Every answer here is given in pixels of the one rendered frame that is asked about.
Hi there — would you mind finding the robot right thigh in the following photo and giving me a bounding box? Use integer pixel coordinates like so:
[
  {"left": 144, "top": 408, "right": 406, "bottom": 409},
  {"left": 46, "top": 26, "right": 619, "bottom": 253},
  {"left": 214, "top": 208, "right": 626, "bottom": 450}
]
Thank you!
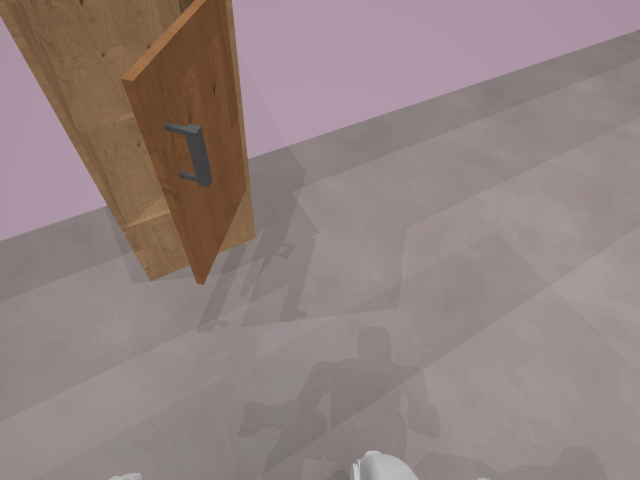
[{"left": 350, "top": 454, "right": 419, "bottom": 480}]

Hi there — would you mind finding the cupboard door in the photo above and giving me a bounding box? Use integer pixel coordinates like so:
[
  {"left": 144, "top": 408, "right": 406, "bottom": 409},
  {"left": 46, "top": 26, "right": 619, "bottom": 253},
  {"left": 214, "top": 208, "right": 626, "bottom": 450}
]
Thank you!
[{"left": 121, "top": 0, "right": 247, "bottom": 285}]

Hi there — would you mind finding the handle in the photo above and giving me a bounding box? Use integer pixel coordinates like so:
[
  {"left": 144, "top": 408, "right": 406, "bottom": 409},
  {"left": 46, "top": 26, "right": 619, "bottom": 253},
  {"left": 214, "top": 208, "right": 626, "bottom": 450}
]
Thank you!
[{"left": 164, "top": 122, "right": 213, "bottom": 187}]

